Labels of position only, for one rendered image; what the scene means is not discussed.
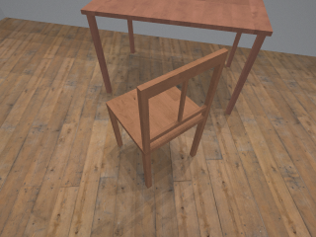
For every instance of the chair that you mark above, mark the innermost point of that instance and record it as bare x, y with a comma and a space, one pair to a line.
157, 112

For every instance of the table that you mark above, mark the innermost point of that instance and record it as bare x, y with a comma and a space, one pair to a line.
236, 16

